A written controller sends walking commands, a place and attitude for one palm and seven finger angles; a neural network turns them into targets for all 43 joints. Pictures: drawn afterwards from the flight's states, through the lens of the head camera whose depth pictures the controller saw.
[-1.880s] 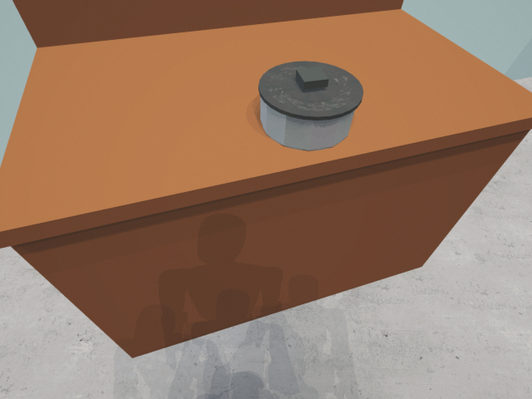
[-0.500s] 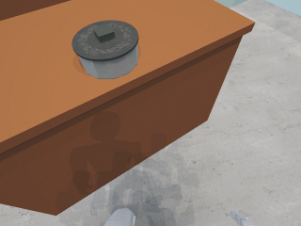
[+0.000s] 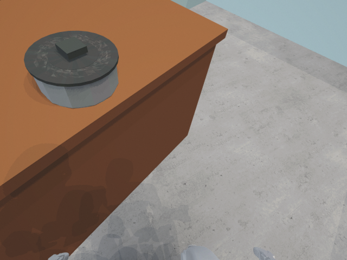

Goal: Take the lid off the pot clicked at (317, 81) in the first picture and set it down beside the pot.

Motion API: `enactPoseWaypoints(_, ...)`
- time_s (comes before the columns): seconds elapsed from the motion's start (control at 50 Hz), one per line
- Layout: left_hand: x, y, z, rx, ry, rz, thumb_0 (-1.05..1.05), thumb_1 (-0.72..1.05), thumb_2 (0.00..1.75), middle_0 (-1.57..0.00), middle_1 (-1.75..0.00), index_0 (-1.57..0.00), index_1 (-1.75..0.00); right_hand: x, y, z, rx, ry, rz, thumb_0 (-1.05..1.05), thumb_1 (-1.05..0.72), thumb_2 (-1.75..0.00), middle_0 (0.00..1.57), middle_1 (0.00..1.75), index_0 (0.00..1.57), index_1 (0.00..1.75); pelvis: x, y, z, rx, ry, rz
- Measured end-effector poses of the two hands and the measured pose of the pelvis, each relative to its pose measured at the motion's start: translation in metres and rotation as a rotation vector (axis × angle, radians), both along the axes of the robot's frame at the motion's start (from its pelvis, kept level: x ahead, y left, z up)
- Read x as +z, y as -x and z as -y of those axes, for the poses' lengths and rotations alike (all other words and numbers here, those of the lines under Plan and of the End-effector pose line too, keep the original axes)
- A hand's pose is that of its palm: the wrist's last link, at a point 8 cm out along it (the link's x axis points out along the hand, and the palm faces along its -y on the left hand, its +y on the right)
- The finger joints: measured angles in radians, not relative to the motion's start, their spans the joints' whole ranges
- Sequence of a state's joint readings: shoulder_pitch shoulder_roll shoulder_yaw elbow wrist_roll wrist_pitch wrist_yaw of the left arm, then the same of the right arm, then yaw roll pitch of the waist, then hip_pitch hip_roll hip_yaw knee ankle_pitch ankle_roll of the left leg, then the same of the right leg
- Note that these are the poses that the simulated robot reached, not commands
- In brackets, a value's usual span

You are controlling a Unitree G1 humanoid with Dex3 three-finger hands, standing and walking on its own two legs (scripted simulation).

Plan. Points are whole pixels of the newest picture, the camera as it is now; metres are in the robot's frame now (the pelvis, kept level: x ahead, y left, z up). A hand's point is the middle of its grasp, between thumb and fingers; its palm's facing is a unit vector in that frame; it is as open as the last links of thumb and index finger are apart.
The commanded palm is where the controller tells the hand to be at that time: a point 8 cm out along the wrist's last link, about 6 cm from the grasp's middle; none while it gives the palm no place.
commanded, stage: walk to a spot facing it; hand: left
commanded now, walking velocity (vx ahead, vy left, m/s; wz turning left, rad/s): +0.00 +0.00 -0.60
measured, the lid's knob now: (71, 47) +0.52 +0.31 +0.15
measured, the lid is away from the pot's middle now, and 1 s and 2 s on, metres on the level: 0.00 0.00 0.00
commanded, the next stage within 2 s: none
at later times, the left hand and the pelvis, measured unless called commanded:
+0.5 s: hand (143, 238) +0.18 +0.08 -0.16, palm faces -0.37 -0.90 -0.25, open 7.4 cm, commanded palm none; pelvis -0.01 -0.05 -0.01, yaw -20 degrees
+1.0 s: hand (130, 248) +0.16 +0.11 -0.19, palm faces -0.50 -0.85 -0.18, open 7.4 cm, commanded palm none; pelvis +0.03 -0.04 -0.01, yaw -37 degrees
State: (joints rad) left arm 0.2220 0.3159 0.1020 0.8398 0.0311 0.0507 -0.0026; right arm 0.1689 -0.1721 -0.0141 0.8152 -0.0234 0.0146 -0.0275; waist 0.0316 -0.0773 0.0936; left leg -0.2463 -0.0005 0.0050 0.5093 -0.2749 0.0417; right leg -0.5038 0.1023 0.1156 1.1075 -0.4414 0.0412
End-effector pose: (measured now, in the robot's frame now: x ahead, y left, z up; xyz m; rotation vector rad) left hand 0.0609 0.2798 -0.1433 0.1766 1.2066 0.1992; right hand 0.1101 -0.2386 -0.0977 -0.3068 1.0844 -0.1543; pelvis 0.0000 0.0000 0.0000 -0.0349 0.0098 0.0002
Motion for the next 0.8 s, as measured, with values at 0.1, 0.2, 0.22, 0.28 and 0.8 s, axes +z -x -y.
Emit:
enactPoseWaypoints(0.1, 0.003, -0.026, 0.001, -0.084, 0.019, -0.007, 0.0, 0.91, 0.9, -0.2, -0.3, -0.19, -0.3, -0.002, 0.059, -0.002, -0.113, -0.005, -0.087, 0.01, -0.9, -0.9, 0.2, 0.3, 0.2, 0.3, 0.005, -0.001, -0.006, -0.076, 0.005, 0.001)
enactPoseWaypoints(0.2, 0.002, -0.051, 0.025, -0.178, 0.048, -0.028, 0.0, 0.91, 0.9, -0.2, -0.3, -0.19, -0.3, -0.007, 0.117, -0.001, -0.242, -0.026, -0.167, 0.01, -0.9, -0.9, 0.2, 0.3, 0.2, 0.3, 0.005, -0.002, -0.003, -0.145, 0.0, -0.003)
enactPoseWaypoints(0.22, 0.002, -0.057, 0.032, -0.199, 0.053, -0.029, 0.0, 0.91, 0.9, -0.2, -0.3, -0.19, -0.3, -0.008, 0.128, 0.0, -0.267, -0.031, -0.182, 0.01, -0.9, -0.9, 0.2, 0.3, 0.2, 0.3, 0.005, -0.001, -0.001, -0.159, -0.003, -0.003)
enactPoseWaypoints(0.28, 0.003, -0.076, 0.057, -0.267, 0.066, -0.023, 0.0, 0.91, 0.9, -0.2, -0.3, -0.19, -0.3, -0.014, 0.16, 0.005, -0.343, -0.049, -0.225, 0.01, -0.9, -0.9, 0.2, 0.3, 0.2, 0.3, 0.004, 0.0, 0.006, -0.202, -0.013, -0.005)
enactPoseWaypoints(0.8, 0.013, -0.101, 0.155, -0.53, -0.007, -0.046, 0.0, 0.91, 0.9, -0.2, -0.3, -0.2, -0.3, -0.028, 0.14, 0.093, -0.603, -0.091, 0.007, 0.01, -0.91, -0.9, 0.2, 0.3, 0.19, 0.3, -0.001, 0.001, 0.066, -0.547, -0.05, 0.012)
